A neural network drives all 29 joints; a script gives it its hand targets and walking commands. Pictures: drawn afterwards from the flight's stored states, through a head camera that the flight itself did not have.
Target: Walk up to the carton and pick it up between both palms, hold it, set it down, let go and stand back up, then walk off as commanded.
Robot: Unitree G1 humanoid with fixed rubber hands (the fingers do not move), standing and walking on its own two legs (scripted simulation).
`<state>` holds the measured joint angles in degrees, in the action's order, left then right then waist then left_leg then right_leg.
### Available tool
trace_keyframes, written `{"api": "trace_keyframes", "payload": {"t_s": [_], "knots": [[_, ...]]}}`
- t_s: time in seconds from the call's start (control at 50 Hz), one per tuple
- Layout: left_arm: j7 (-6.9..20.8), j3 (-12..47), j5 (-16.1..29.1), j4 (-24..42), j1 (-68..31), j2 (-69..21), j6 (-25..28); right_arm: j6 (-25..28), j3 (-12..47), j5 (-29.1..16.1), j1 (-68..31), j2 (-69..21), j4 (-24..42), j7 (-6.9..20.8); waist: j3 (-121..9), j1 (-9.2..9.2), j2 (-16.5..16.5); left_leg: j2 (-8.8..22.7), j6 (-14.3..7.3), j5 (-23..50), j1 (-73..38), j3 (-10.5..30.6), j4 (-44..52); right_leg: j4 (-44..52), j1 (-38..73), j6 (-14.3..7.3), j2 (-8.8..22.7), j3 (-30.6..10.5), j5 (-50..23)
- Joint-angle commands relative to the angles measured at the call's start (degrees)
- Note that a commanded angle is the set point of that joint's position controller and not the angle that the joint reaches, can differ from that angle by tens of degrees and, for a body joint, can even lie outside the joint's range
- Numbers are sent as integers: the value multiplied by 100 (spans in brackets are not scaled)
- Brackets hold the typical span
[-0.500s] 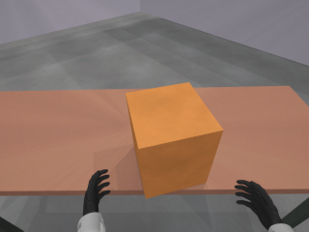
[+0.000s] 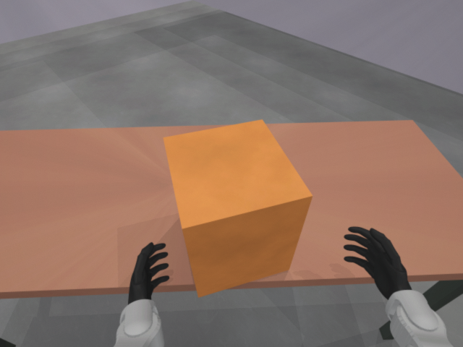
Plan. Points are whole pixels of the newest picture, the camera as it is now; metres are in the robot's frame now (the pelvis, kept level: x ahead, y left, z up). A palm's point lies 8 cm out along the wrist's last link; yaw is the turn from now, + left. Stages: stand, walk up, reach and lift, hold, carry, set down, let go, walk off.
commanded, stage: reach and lift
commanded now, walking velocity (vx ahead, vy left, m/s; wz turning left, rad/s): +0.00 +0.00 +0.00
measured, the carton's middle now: (230, 208) +0.38 +0.03 +0.02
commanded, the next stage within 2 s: none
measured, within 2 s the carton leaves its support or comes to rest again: neither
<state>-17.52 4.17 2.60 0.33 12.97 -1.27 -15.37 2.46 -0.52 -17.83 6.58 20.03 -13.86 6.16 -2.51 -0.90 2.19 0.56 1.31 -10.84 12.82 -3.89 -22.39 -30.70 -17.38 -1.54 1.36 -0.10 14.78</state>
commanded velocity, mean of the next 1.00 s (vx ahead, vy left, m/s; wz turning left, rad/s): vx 0.00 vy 0.00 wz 0.00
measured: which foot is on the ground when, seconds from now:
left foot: down 0.00-1.00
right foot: down 0.00-1.00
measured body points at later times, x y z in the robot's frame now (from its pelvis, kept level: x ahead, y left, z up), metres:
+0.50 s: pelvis -0.01 +0.00 +0.00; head +0.01 -0.01 +0.45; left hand +0.28 +0.21 +0.07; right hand +0.33 -0.20 +0.11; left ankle +0.01 +0.14 -0.74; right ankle +0.01 -0.10 -0.74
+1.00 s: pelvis -0.01 -0.01 +0.00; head +0.01 +0.00 +0.45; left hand +0.35 +0.21 +0.14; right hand +0.41 -0.17 +0.14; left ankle +0.01 +0.14 -0.74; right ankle +0.01 -0.10 -0.74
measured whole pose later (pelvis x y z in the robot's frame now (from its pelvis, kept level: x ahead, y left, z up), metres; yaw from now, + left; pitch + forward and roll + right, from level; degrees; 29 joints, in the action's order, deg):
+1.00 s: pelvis -0.01 -0.01 +0.00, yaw -1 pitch +1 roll +2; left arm -14.3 -6.8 6.3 -1.5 -27.6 8.9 -42.8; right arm -21.6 1.5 -22.6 -35.3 20.0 -22.6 -1.0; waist 1.8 -4.1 2.2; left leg 1.8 1.9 -9.1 13.0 -3.9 -21.2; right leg -28.0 -17.1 -1.8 0.0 -0.1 12.2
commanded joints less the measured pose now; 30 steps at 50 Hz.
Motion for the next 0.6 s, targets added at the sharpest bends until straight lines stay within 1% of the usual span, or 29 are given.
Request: {"api": "trace_keyframes", "payload": {"t_s": [0.0,0.08,0.12,0.14,0.16,0.24,0.3,0.32,0.34,0.38,0.4,0.42,0.44,0.46,0.48,0.5,0.52,0.56,0.58], "knots": [[1,-693,254,2997,-1936,641,192,57,483,-526,-1666,990,2089,-379,-866,-618,528,-76,-13,1457,-861,-55,413,1022,1337,-105,-286,-587,-2199],[117,-978,450,2739,-2207,928,-16,-38,588,-509,-2148,869,2673,-589,-1186,-817,637,-154,-42,1233,-524,-67,441,931,1820,99,-137,-687,-2637],[172,-1097,487,2683,-2273,988,-145,-128,642,-512,-2224,879,2807,-673,-1299,-881,599,-156,-35,1303,-497,-59,468,914,1971,151,-101,-692,-2952],[207,-1131,502,2636,-2353,999,-222,-189,656,-523,-2297,913,2806,-700,-1297,-885,564,-149,-19,1337,-539,-38,484,921,1945,153,-119,-658,-2939],[226,-1208,512,2627,-2476,1031,-317,-274,692,-562,-2429,912,2831,-739,-1312,-944,528,-136,-13,1403,-577,-48,493,935,1929,157,-129,-648,-2965],[314,-1376,558,2680,-2873,1115,-750,-664,635,-655,-2823,1065,2481,-839,-1302,-864,310,-86,45,1751,-902,-37,470,992,1694,106,-257,-497,-2945],[355,-1560,574,2666,-3323,1228,-1107,-979,532,-712,-3352,1171,2187,-875,-1365,-816,274,-46,57,1844,-1114,-26,439,1095,1461,41,-364,-450,-2498],[358,-1599,573,2779,-3397,1258,-1220,-1080,521,-728,-3468,1167,2133,-882,-1451,-826,175,-39,63,1926,-1161,-26,426,1101,1466,28,-374,-437,-2442],[363,-1635,612,2825,-3507,1292,-1320,-1171,471,-750,-3614,1198,2085,-885,-1473,-792,173,-36,70,1951,-1202,-16,399,1122,1395,8,-401,-427,-2333],[350,-1632,643,2986,-3839,1337,-1478,-1345,399,-766,-3967,1224,1913,-862,-1601,-742,45,-14,89,2102,-1331,9,350,1140,1244,-41,-472,-390,-2049],[343,-1696,617,3005,-3848,1363,-1562,-1430,410,-788,-3993,1200,1794,-848,-1622,-762,-11,-6,90,2157,-1365,-12,349,1168,1237,-48,-478,-391,-1994],[340,-1701,633,3041,-4057,1407,-1639,-1518,352,-791,-4180,1257,1654,-829,-1653,-741,-64,6,96,2125,-1401,-14,333,1196,1147,-80,-508,-383,-1751],[336,-1737,614,2977,-4170,1408,-1721,-1597,354,-807,-4316,1239,1498,-796,-1634,-780,-119,12,91,2061,-1381,-20,346,1220,1101,-93,-511,-389,-1604],[336,-1741,627,2936,-4330,1414,-1780,-1669,312,-796,-4465,1254,1330,-781,-1630,-770,-149,19,91,1999,-1383,-19,358,1231,1032,-111,-524,-390,-1467],[326,-1733,631,2905,-4481,1425,-1844,-1733,309,-808,-4582,1216,1167,-753,-1658,-746,-222,21,100,1932,-1370,-19,368,1241,1020,-118,-518,-378,-1396],[322,-1769,644,2911,-4616,1456,-1891,-1771,299,-829,-4749,1255,1115,-730,-1691,-789,-225,23,93,1874,-1333,-10,373,1246,1016,-122,-519,-385,-1333],[324,-1759,667,2931,-4715,1470,-1929,-1814,296,-839,-4858,1243,1044,-718,-1753,-778,-265,18,93,1820,-1288,-11,371,1241,1034,-117,-500,-392,-1315],[328,-1757,680,2651,-4967,1517,-2031,-1895,265,-850,-5178,1270,895,-696,-1745,-774,-208,26,79,1581,-1195,-11,407,1258,1007,-105,-504,-386,-1118],[328,-1761,726,2502,-5123,1573,-2061,-1933,279,-868,-5365,1259,841,-681,-1745,-835,-184,20,53,1393,-1042,-19,426,1254,1016,-88,-474,-409,-983]]}}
